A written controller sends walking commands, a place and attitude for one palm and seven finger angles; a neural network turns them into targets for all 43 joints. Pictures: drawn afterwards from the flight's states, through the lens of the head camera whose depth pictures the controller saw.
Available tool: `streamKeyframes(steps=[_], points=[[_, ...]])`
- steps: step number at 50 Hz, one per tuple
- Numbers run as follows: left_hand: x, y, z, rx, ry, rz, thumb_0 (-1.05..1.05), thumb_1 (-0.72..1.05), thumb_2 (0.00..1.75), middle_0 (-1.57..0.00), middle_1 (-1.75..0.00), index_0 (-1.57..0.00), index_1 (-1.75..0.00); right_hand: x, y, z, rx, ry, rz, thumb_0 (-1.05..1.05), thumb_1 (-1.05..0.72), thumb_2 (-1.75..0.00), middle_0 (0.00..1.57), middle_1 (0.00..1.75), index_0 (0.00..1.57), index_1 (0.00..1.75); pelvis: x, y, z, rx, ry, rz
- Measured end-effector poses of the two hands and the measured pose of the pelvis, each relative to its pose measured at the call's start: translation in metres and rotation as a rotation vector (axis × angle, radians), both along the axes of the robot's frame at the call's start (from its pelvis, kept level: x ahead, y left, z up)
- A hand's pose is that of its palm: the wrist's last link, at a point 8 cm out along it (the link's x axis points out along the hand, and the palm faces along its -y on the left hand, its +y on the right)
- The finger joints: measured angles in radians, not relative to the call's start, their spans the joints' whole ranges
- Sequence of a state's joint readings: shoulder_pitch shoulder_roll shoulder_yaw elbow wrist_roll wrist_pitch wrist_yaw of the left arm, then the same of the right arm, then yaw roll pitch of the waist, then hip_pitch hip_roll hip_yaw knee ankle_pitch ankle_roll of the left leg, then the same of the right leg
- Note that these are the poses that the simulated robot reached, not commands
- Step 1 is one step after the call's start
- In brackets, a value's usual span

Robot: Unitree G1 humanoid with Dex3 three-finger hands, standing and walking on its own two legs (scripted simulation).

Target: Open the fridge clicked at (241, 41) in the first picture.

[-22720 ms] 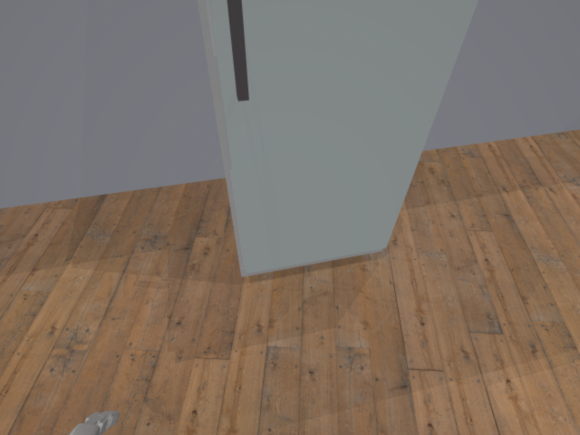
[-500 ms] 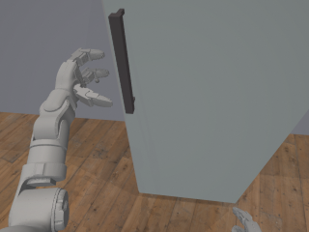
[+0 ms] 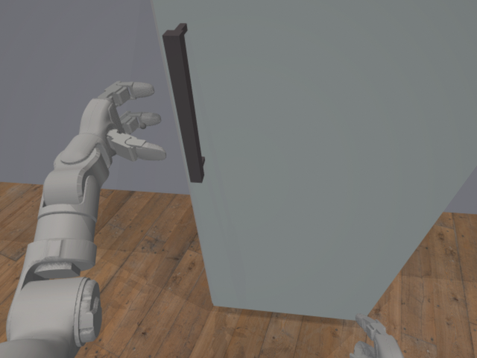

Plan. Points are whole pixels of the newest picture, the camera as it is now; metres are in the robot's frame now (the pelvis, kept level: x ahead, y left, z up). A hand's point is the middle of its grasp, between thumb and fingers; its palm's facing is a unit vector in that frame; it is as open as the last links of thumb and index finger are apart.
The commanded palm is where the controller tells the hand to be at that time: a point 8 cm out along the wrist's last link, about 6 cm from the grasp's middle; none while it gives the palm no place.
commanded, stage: move the hooked fingers beside the handle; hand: left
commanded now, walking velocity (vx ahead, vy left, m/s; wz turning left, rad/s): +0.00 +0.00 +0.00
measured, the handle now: (190, 113) +0.46 +0.10 +0.22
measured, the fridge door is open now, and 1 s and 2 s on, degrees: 0 0 0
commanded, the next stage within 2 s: none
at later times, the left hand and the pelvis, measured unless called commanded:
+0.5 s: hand (149, 135) +0.40 +0.16 +0.21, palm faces -0.03 -1.00 -0.02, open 14.0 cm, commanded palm +0.38 +0.22 +0.22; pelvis +0.00 +0.00 +0.00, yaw +0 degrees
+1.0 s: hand (131, 128) +0.39 +0.18 +0.23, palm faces -0.02 -1.00 -0.01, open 14.0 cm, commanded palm +0.37 +0.23 +0.21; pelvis +0.00 +0.00 +0.00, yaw +1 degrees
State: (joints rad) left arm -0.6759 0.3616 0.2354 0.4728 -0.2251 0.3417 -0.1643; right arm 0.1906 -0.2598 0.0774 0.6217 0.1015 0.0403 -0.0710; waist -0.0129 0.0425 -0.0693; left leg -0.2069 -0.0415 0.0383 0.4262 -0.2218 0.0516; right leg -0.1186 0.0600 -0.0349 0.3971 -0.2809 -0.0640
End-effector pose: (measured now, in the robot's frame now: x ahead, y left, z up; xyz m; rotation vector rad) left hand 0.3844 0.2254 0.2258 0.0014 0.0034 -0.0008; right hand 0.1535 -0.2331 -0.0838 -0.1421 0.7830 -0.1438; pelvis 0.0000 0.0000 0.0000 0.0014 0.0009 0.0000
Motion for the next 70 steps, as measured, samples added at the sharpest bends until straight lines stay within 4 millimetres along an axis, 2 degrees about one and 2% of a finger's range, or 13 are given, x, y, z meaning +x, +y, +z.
streamKeyframes(steps=[5,10,14,22,28,31,39,47,53,56,61,65,70], points=[[-0.013,0.009,-0.025,0.029,0.043,0.011,-0.01,-0.49,0.3,-0.3,-1.2,-0.3,-1.2,-0.001,-0.004,-0.001,-0.002,0.007,0.001,0.01,-0.9,-0.9,0.21,0.3,0.2,0.3,-0.001,-0.001,0.0,0.0,0.0,0.003],[-0.027,-0.006,-0.002,0.033,-0.131,-0.047,-0.01,-0.5,0.3,-0.29,-1.2,-0.3,-1.2,0.001,-0.006,-0.003,-0.033,0.022,0.03,0.01,-0.9,-0.9,0.21,0.3,0.2,0.3,-0.001,-0.002,0.0,0.001,-0.01,0.019],[-0.016,-0.009,0.012,0.012,-0.115,-0.054,-0.01,-0.5,0.29,-0.3,-1.21,-0.31,-1.2,0.004,-0.006,-0.003,-0.033,0.021,0.03,0.02,-0.9,-0.9,0.21,0.3,0.2,0.3,-0.003,-0.004,-0.001,0.0,-0.007,0.022],[-0.002,-0.004,-0.022,0.021,0.052,-0.01,-0.01,-0.5,0.3,-0.3,-1.2,-0.3,-1.2,-0.008,-0.011,-0.005,-0.01,0.024,-0.01,0.01,-0.9,-0.9,0.21,0.3,0.2,0.3,-0.004,-0.005,0.0,0.001,0.009,0.009],[-0.01,-0.011,0.005,0.011,-0.139,-0.043,-0.01,-0.5,0.3,-0.3,-1.2,-0.3,-1.2,-0.017,-0.014,-0.008,-0.026,0.054,-0.012,0.01,-0.9,-0.9,0.21,0.3,0.2,0.3,0.0,-0.006,0.0,0.004,-0.004,0.003],[-0.006,-0.004,0.01,0.006,-0.113,-0.026,-0.01,-0.5,0.3,-0.3,-1.2,-0.31,-1.2,-0.018,-0.015,-0.008,-0.022,0.059,-0.019,0.02,-0.9,-0.9,0.21,0.3,0.2,0.3,0.001,-0.007,0.0,0.003,-0.003,0.002],[-0.014,0.014,-0.026,0.025,0.033,0.003,-0.01,-0.5,0.3,-0.3,-1.2,-0.3,-1.2,-0.015,-0.02,-0.006,-0.023,0.04,-0.033,0.02,-0.9,-0.9,0.21,0.3,0.2,0.3,0.0,-0.005,0.0,0.001,0.005,0.0],[-0.022,0.009,0.012,0.008,-0.147,-0.038,-0.01,-0.5,0.29,-0.3,-1.21,-0.3,-1.2,0.003,-0.011,0.002,-0.042,-0.003,0.011,0.02,-0.9,-0.9,0.2,0.3,0.2,0.3,-0.001,-0.003,-0.001,-0.002,-0.006,0.013],[-0.007,0.014,-0.018,0.013,0.075,-0.013,-0.01,-0.5,0.29,-0.3,-1.2,-0.3,-1.2,0.006,-0.003,0.002,-0.016,-0.021,0.012,0.01,-0.9,-0.9,0.21,0.3,0.2,0.3,-0.006,0.001,-0.002,-0.006,0.011,0.02],[-0.006,0.007,-0.029,0.019,0.07,-0.029,-0.01,-0.5,0.3,-0.3,-1.2,-0.3,-1.2,0.001,0.0,-0.001,-0.019,-0.004,0.014,0.01,-0.9,-0.9,0.21,0.3,0.2,0.3,-0.008,0.003,-0.001,-0.007,0.014,0.02],[-0.004,-0.005,-0.001,-0.001,-0.127,-0.058,-0.01,-0.5,0.3,-0.3,-1.2,-0.3,-1.2,-0.011,0.003,-0.005,-0.03,0.032,0.012,0.01,-0.9,-0.9,0.21,0.3,0.2,0.3,-0.004,0.005,0.0,-0.003,0.009,0.008],[0.003,0.007,0.017,-0.011,-0.138,-0.031,-0.01,-0.5,0.3,-0.3,-1.2,-0.31,-1.2,-0.02,0.002,-0.007,-0.016,0.05,-0.019,0.01,-0.9,-0.9,0.21,0.3,0.2,0.3,0.001,0.006,0.0,-0.004,0.008,-0.007],[0.0,0.033,-0.019,0.003,0.068,0.012,-0.01,-0.5,0.3,-0.3,-1.2,-0.31,-1.2,-0.028,-0.004,-0.009,-0.006,0.07,-0.053,0.01,-0.9,-0.9,0.21,0.3,0.2,0.3,0.003,0.008,0.0,-0.007,0.013,-0.012]])
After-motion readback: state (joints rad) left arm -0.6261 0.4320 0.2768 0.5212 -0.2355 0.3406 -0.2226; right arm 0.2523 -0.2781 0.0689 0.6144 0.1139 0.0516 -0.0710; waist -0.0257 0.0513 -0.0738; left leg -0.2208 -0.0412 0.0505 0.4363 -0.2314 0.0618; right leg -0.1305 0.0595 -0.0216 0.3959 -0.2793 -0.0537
